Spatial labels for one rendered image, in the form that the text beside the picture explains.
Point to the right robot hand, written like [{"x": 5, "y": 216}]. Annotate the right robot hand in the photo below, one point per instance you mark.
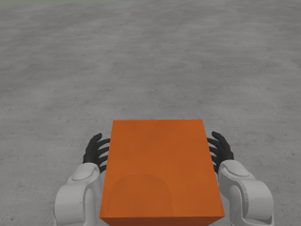
[{"x": 222, "y": 152}]

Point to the left robot forearm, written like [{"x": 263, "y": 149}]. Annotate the left robot forearm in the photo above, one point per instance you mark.
[{"x": 75, "y": 202}]

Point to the right robot forearm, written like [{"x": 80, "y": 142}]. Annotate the right robot forearm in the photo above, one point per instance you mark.
[{"x": 251, "y": 201}]

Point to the carton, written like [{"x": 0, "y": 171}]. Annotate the carton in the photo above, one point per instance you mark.
[{"x": 160, "y": 173}]

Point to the left robot hand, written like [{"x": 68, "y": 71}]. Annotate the left robot hand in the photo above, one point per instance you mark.
[{"x": 93, "y": 153}]

